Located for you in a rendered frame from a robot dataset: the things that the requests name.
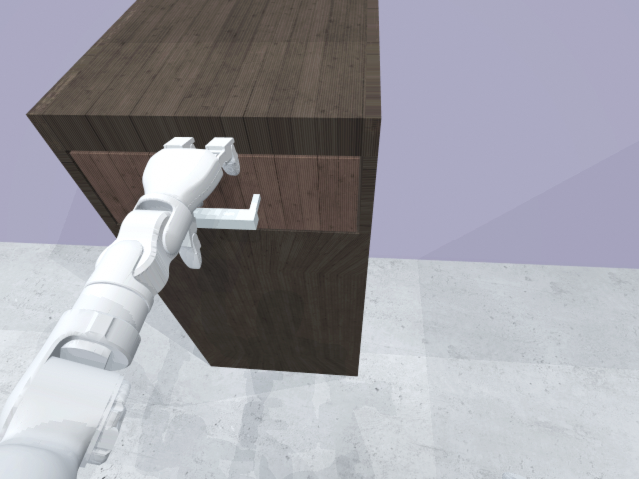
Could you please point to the cabinet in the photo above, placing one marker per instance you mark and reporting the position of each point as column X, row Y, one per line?
column 281, row 77

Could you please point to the drawer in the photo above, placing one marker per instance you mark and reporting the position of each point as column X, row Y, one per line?
column 298, row 192

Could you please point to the robot left forearm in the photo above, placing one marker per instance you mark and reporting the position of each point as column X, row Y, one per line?
column 102, row 328

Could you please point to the robot left upper arm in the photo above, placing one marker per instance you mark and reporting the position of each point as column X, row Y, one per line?
column 70, row 416

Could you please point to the left robot hand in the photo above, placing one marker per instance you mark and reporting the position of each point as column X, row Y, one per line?
column 190, row 175

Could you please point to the handle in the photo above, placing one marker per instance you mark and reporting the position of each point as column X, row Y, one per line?
column 218, row 218

